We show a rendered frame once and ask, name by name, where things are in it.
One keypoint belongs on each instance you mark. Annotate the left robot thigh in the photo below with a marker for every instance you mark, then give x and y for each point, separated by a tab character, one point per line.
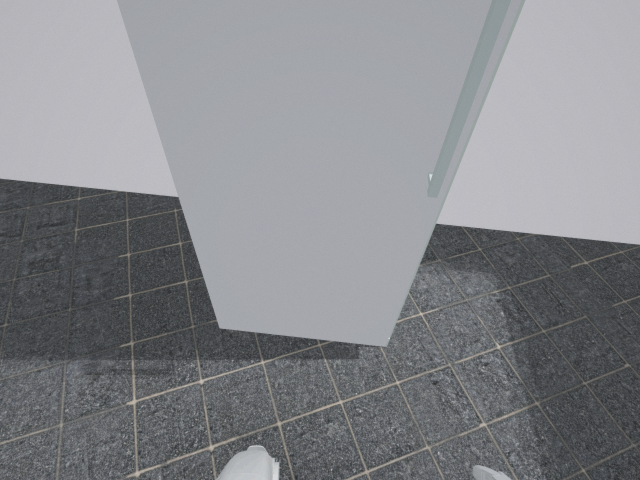
250	465

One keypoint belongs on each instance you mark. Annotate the fridge door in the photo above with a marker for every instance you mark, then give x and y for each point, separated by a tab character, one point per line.
299	135

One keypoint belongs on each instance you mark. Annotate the robot left shin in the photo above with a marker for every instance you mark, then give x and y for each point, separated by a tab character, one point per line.
257	447

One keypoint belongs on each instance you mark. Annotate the handle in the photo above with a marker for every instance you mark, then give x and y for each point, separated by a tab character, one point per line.
485	45

